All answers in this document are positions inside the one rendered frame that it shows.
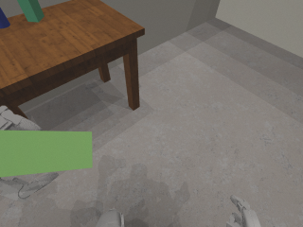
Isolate sponge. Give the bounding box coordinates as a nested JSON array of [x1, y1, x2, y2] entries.
[[0, 130, 93, 178]]

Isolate robot left hand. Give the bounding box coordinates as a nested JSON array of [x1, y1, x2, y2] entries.
[[0, 105, 59, 203]]

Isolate robot right hand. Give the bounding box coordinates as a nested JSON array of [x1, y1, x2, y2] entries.
[[226, 195, 262, 227]]

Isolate left robot thigh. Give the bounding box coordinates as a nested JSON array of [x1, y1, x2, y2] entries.
[[96, 210, 125, 227]]

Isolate table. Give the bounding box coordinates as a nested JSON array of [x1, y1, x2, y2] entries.
[[0, 0, 145, 119]]

